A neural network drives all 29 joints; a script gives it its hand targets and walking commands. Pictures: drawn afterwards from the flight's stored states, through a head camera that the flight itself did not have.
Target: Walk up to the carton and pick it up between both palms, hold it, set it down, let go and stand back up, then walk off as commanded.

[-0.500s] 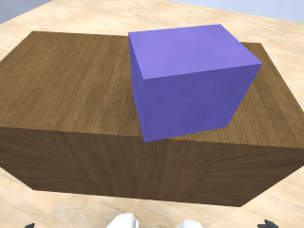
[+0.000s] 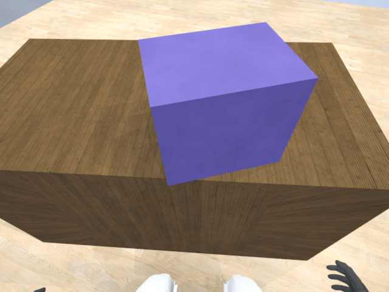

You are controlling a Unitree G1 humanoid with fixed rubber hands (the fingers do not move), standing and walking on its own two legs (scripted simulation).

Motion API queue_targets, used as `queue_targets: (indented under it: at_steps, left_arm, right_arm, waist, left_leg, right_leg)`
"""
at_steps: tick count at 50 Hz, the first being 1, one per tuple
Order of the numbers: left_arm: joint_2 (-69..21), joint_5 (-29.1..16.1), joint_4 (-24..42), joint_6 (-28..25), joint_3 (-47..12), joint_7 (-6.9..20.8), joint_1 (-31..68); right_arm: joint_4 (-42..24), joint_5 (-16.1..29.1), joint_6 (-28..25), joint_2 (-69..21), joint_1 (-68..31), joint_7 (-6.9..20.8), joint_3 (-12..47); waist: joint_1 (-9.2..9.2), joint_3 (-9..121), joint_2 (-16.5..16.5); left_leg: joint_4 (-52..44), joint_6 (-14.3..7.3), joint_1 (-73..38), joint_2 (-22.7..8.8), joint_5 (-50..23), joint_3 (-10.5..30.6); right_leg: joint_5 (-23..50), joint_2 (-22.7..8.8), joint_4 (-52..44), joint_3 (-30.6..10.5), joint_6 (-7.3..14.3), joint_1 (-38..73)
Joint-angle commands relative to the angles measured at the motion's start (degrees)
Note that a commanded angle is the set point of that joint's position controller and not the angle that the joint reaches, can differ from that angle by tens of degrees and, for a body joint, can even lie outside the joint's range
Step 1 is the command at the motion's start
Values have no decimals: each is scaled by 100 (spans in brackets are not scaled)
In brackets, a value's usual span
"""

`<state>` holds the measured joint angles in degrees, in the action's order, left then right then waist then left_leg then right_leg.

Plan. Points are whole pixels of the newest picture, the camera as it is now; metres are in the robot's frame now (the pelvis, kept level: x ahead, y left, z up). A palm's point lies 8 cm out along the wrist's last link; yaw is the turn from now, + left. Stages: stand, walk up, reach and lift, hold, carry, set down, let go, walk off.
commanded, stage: walk up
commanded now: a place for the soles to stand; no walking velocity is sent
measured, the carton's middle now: (215, 106) +0.49 -0.03 +0.10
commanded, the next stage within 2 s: reach and lift in 0.88 s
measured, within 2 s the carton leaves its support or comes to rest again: neither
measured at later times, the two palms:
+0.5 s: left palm out of the picture +0.07 +0.33 -0.09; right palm out of the picture +0.13 -0.33 -0.07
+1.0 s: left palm out of the picture +0.09 +0.32 -0.09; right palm out of the picture +0.13 -0.34 -0.08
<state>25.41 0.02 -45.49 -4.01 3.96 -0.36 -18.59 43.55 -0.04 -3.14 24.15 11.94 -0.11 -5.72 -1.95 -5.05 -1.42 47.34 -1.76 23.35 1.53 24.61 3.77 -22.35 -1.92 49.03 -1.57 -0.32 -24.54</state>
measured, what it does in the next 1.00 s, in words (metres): stands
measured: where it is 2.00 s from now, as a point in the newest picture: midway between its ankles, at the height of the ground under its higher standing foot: outside the picture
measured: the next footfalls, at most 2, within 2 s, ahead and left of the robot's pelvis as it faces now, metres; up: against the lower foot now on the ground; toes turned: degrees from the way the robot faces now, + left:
none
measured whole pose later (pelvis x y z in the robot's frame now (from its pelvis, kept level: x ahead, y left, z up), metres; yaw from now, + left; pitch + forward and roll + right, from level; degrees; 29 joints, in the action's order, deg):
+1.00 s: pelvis +0.01 -0.01 +0.00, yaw -1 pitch -2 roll +1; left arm 24.0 0.0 -42.4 11.3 4.1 -1.4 -12.4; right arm 57.0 -3.6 -11.8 24.1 6.5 1.6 -7.7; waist -2.0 -4.9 1.2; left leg 46.6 2.6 22.9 0.0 22.6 3.8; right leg -23.1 -0.9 49.0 -1.3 -0.2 -24.4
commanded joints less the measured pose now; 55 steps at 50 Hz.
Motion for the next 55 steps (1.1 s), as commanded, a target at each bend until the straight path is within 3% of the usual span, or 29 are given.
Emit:
queue_targets:
  at_steps: [1, 2, 4, 6, 8, 11, 13, 15, 18, 20, 21, 23, 24, 26, 27, 28, 30, 33, 34, 36, 38, 39, 40, 42, 44, 45, 47, 50, 55]
  left_arm:
    - [846, 146, 330, 86, 123, -5, 571]
    - [982, 127, 280, 114, 160, -8, 392]
    - [1098, 187, 129, 22, 221, 11, 31]
    - [1401, 230, 108, -79, 293, 25, -111]
    - [1554, 272, 182, -69, 316, 45, 126]
    - [1186, 213, 273, 21, 133, 46, 579]
    - [910, 134, 352, 36, 84, 47, 670]
    - [961, 138, 262, 91, 109, 24, 520]
    - [1121, 196, 160, 3, 201, 16, 204]
    - [1439, 226, 188, -85, 285, 10, 19]
    - [1497, 239, 174, -48, 268, 52, 109]
    - [1295, 228, 275, 15, 176, 78, 529]
    - [1142, 185, 336, 43, 117, 83, 673]
    - [880, 140, 322, 91, 102, 74, 662]
    - [959, 162, 358, 137, 131, 38, 650]
    - [1052, 170, 366, 141, 161, 14, 625]
    - [1127, 168, 286, 83, 219, 29, 350]
    - [1423, 262, 210, -27, 311, 62, 9]
    - [1456, 253, 182, -15, 277, 83, 60]
    - [1397, 238, 249, 40, 208, 102, 413]
    - [1040, 183, 359, 97, 122, 103, 690]
    - [910, 151, 396, 112, 109, 113, 750]
    - [875, 152, 353, 147, 111, 98, 708]
    - [978, 170, 352, 155, 149, 45, 647]
    - [1082, 143, 268, 75, 212, 44, 247]
    - [485, 327, 1395, 1394, 532, -227, 2257]
    - [398, 630, 1763, 1959, 460, -275, 2716]
    - [480, 344, 2337, 2159, 262, -245, 2592]
    - [475, 196, 2255, 2237, 350, -187, 1513]
  right_arm:
    - [46, -106, -239, 1712, 304, -130, -265]
    - [6, -98, -218, 1746, 151, -112, -239]
    - [-102, -119, -141, 1547, -314, -72, -175]
    - [-156, -6, -71, 987, -383, -44, -21]
    - [25, -47, -63, 1131, -14, -65, -89]
    - [70, -46, -193, 1070, 228, -29, -101]
    - [46, -127, -250, 1453, 372, -60, -179]
    - [-20, -128, -235, 1662, 204, -66, -196]
    - [-161, -82, -143, 1366, -241, -72, -101]
    - [-182, 23, -121, 932, -288, -76, 0]
    - [-81, 32, -122, 1002, -101, -116, -28]
    - [102, -10, -185, 1007, 220, -97, -32]
    - [98, -21, -243, 1082, 314, -98, -78]
    - [44, -99, -286, 1504, 390, -114, -164]
    - [22, -101, -272, 1630, 428, -124, -212]
    - [-6, -103, -257, 1720, 318, -137, -233]
    - [-103, -87, -209, 1604, -30, -152, -194]
    - [-169, 25, -151, 950, -256, -123, 4]
    - [-84, 35, -138, 1005, -133, -152, -26]
    - [39, 0, -193, 1042, 116, -119, -35]
    - [110, -47, -273, 1096, 367, -120, -87]
    - [75, -84, -297, 1353, 376, -131, -148]
    - [34, -94, -312, 1607, 391, -142, -186]
    - [30, -100, -266, 1698, 311, -162, -218]
    - [-124, -79, -197, 1591, -79, -146, -147]
    - [1887, -873, -1210, 362, -1624, 135, -619]
    - [2019, -850, -1345, 1082, -1229, 334, -891]
    - [1332, -700, -1579, 1048, -1146, 337, -965]
    - [301, -353, -1560, 950, -845, 261, -679]
  waist:
    - [232, 617, 266]
    - [145, 446, 288]
    - [-90, 423, 442]
    - [-62, 347, 1163]
    - [67, 322, 985]
    - [336, 394, 774]
    - [359, 555, 48]
    - [205, 483, -311]
    - [-24, 597, 186]
    - [-40, 708, 915]
    - [57, 547, 978]
    - [303, 514, 721]
    - [335, 545, 620]
    - [303, 702, -339]
    - [303, 597, -340]
    - [268, 566, -365]
    - [41, 527, -160]
    - [-60, 707, 1036]
    - [-4, 539, 1048]
    - [188, 484, 944]
    - [322, 634, 779]
    - [333, 693, 267]
    - [295, 754, -203]
    - [209, 549, -438]
    - [-50, 633, -284]
    - [378, 24, -567]
    - [702, -146, -1086]
    - [703, 615, -41]
    - [257, 1036, 1102]
  left_leg:
    - [-1911, -1126, -1002, -1634, -432, 2929]
    - [-1983, -1237, -499, -1723, -185, 2971]
    - [-1402, -772, 266, -1081, -89, 1898]
    - [-87, -43, 1158, 22, 155, 135]
    - [341, 8, 719, -77, 606, -238]
    - [-1133, -163, -635, -38, -83, -182]
    - [-1730, -608, -911, -814, -289, 1613]
    - [-1958, -1074, -844, -1469, -428, 2756]
    - [-1219, -605, 152, -945, -845, 1625]
    - [118, -15, 723, 47, -639, 31]
    - [127, 48, 575, 33, -90, -354]
    - [-780, -113, -195, -32, 210, -298]
    - [-1043, -174, -717, -110, -101, -8]
    - [-1732, -683, -1116, -1040, -658, 1961]
    - [-1845, -1091, -1110, -1545, -925, 2711]
    - [-1724, -1258, -977, -1723, -1561, 2795]
    - [-1330, -1012, -224, -1409, -1845, 2123]
    - [276, -20, 763, 66, -573, -84]
    - [322, 40, 732, 76, 148, -413]
    - [-448, -91, 44, -13, 385, -479]
    - [-1168, -247, -897, -133, -389, 34]
    - [-1465, -463, -1051, -652, -613, 1099]
    - [-1741, -851, -1146, -1196, -590, 2164]
    - [-1739, -1266, -971, -1699, -1535, 2788]
    - [-1275, -938, -345, -1317, -1912, 1866]
    - [-1555, 108, 1912, -362, 790, -622]
    - [-1669, -121, 2756, -825, 1299, -613]
    - [-1261, -70, 1397, -513, 508, -774]
    - [-1376, -89, -541, -256, -818, -741]
  right_leg:
    - [-85, 48, 332, -56, 272, -781]
    - [-828, 34, 70, -125, 254, -462]
    - [-594, -125, -1131, -382, 398, 479]
    - [-1029, -1034, -2491, -2146, 985, 1104]
    - [-986, -1743, -2766, -2921, 1458, 596]
    - [209, -941, -1848, -1437, 953, -78]
    - [764, -256, -579, -541, 440, -502]
    - [-402, 8, -131, -50, 261, -552]
    - [-44, -178, -1239, -363, 390, 709]
    - [-2, -1079, -2283, -2094, 1031, 1191]
    - [326, -1414, -2298, -2331, 1323, 960]
    - [689, -1283, -1885, -1930, 1297, 406]
    - [820, -975, -1596, -1489, 972, -57]
    - [893, -114, -172, -292, 319, -543]
    - [112, -22, 120, -29, 226, -753]
    - [-638, -23, 23, -29, 216, -632]
    - [-268, -26, -732, -42, 302, 270]
    - [82, -1025, -2250, -2016, 1067, 1176]
    - [297, -1501, -2383, -2464, 1437, 1060]
    - [620, -1355, -2110, -2011, 1385, 587]
    - [1088, -786, -1372, -1144, 831, -82]
    - [1139, -398, -750, -710, 510, -415]
    - [676, -69, -111, -235, 303, -588]
    - [-720, -4, 0, 1, 246, -629]
    - [-378, -12, -1013, -25, 307, 410]
    - [-146, 149, -663, 526, 250, 792]
    - [286, 496, 33, 804, 152, 1783]
    - [395, 288, -453, 521, 167, 1575]
    - [1577, 224, -1557, 536, 82, 1467]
